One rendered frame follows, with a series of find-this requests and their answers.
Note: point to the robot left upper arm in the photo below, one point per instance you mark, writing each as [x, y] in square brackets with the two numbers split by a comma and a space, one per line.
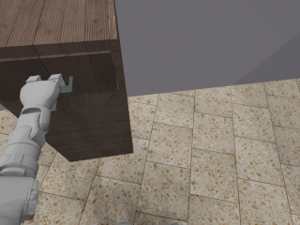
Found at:
[18, 199]

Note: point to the robot left forearm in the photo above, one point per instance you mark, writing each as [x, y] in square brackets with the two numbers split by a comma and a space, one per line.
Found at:
[24, 143]

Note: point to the left robot hand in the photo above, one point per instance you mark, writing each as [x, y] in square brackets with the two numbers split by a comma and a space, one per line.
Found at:
[43, 93]

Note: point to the cabinet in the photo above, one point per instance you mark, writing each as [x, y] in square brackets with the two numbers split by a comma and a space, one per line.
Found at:
[88, 125]

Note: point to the handle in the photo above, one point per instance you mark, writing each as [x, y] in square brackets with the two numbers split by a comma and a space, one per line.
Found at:
[67, 91]

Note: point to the drawer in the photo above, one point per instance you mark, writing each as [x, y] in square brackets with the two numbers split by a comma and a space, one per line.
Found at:
[93, 71]

